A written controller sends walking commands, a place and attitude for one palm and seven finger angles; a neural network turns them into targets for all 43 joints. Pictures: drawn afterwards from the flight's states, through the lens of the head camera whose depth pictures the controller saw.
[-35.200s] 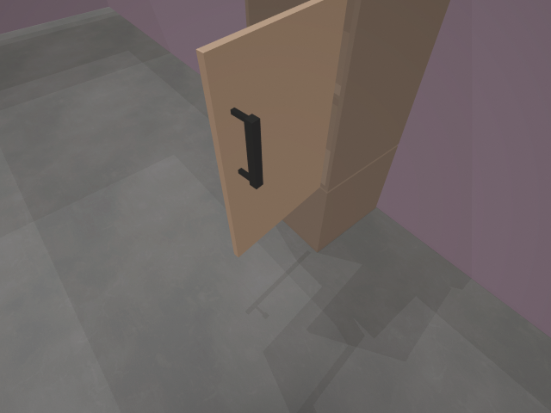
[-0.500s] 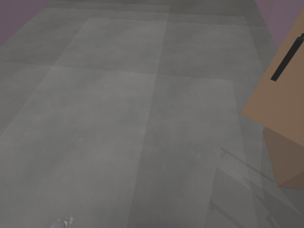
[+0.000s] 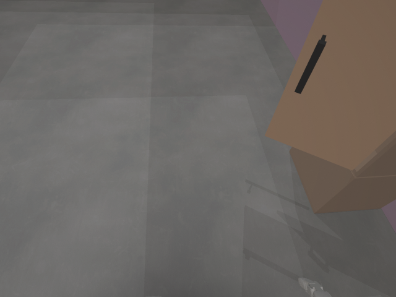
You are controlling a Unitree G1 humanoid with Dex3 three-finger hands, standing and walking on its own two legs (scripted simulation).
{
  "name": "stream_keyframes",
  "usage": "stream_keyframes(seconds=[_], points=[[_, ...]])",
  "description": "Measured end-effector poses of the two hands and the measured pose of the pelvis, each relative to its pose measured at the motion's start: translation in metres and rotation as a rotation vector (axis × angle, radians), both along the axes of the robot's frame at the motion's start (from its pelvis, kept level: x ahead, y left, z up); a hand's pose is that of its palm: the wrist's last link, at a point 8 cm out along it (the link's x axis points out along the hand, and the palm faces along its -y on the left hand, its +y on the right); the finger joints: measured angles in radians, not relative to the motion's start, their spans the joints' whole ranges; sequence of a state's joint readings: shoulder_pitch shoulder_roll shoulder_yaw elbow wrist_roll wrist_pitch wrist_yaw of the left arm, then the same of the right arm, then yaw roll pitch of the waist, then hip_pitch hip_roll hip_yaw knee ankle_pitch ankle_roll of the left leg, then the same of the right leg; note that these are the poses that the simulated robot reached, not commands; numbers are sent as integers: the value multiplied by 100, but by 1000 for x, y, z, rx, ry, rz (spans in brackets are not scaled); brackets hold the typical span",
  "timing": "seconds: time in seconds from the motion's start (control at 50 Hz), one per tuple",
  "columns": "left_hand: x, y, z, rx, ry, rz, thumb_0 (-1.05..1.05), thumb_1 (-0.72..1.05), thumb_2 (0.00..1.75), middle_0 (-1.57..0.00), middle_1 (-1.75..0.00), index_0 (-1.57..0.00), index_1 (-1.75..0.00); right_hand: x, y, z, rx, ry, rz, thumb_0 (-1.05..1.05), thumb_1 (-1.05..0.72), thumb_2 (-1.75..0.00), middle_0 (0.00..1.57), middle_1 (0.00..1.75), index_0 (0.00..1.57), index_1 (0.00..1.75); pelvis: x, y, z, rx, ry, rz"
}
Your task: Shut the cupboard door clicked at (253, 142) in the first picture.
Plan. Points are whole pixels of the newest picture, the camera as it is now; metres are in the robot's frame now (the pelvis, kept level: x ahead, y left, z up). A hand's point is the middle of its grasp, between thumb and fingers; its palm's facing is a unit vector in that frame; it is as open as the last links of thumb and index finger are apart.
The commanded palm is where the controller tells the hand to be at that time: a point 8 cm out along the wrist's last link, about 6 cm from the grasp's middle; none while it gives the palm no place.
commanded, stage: turn to face it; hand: left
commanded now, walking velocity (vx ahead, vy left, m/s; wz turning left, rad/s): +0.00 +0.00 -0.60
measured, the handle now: (310, 65) +0.76 -0.28 +0.05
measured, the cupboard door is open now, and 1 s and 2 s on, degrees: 58 58 58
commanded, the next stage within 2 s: take the last steps up to it in 0.60 s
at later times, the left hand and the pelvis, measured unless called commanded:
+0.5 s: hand (139, 290) +0.15 +0.14 -0.14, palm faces -0.27 -0.92 -0.28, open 7.4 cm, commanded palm none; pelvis +0.00 -0.03 +0.01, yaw -16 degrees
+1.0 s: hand (140, 278) +0.17 +0.14 -0.15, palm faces -0.41 -0.89 -0.18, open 7.4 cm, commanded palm none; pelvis +0.04 -0.02 +0.02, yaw -26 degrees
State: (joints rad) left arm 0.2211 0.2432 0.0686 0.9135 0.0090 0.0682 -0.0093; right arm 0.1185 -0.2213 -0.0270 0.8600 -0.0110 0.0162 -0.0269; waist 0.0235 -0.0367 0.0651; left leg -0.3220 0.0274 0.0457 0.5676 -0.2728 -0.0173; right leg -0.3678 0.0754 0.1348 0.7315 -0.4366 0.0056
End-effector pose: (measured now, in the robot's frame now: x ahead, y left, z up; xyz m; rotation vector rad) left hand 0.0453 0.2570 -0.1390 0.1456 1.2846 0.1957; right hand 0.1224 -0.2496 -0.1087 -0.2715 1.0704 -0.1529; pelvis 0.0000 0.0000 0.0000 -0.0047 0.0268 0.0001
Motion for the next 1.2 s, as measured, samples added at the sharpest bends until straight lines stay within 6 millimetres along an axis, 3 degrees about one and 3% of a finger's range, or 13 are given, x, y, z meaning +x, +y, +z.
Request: stream_keyframes(seconds=[0.1, 0.18, 0.26, 0.34, 0.4, 0.48, 0.6, 0.78, 0.96, 1.08, 1.2], points=[[24, 12, 8, 1, -12, -71, 0, 91, 90, -20, -30, -20, -30, -30, 4, 9, -11, 38, -44, 0, -90, -90, 20, 29, 21, 30, -1, 4, 9, -22, -15, -67], [47, 10, 17, 11, -24, -136, 0, 91, 90, -20, -30, -19, -30, -60, -3, 7, -3, 74, -121, 0, -90, -90, 20, 30, 21, 30, -1, 3, 13, -34, -18, -122], [75, -6, 23, 28, -49, -217, 0, 91, 90, -19, -30, -19, -30, -95, -16, -4, 20, 114, -209, 0, -90, -90, 20, 30, 21, 30, -1, -5, 10, -29, -19, -173], [102, -34, 24, 55, -110, -302, 0, 91, 90, -19, -30, -19, -30, -130, -38, -27, 53, 158, -296, 0, -90, -90, 20, 30, 21, 30, 0, -23, -3, 0, -19, -216], [110, -53, 28, 67, -137, -343, 0, 91, 90, -19, -30, -19, -30, -149, -50, -38, 60, 207, -348, 1, -90, -90, 20, 29, 21, 30, -2, -28, -5, -4, -19, -239], [108, -70, 34, 60, -118, -370, 0, 91, 90, -20, -30, -20, -30, -156, -53, -31, 69, 215, -385, 1, -91, -90, 20, 29, 20, 30, -2, -31, 5, 9, -15, -272], [104, -81, 25, 13, -78, -395, 0, 90, 90, -20, -30, -20, -30, -151, -43, -17, 78, 185, -414, 1, -91, -90, 20, 29, 20, 30, 4, -31, 10, 9, -8, -307], [109, -60, -6, -46, -14, -392, 0, 91, 90, -20, -30, -20, -30, -134, -11, -8, 30, 121, -429, 0, -91, -90, 20, 29, 20, 30, 19, -9, 1, -18, -15, -369], [133, -59, 11, -39, 28, -467, 0, 91, 90, -20, -30, -19, -30, -175, 13, 6, 58, 192, -527, 0, -90, -90, 20, 29, 21, 30, 35, -16, 19, -33, -2, -432], [166, -96, 18, -29, 30, -551, 0, 91, 90, -19, -30, -19, -30, -220, 15, 2, 105, 302, -640, 0, -90, -90, 20, 30, 21, 30, 46, -40, 20, -27, -3, -478], [213, -173, 19, -34, -46, -641, 0, 91, 90, -19, -30, -19, -30, -258, -1, -12, 177, 428, -725, 0, -90, -90, 20, 29, 21, 30, 58, -86, 11, -4, -7, -499]])
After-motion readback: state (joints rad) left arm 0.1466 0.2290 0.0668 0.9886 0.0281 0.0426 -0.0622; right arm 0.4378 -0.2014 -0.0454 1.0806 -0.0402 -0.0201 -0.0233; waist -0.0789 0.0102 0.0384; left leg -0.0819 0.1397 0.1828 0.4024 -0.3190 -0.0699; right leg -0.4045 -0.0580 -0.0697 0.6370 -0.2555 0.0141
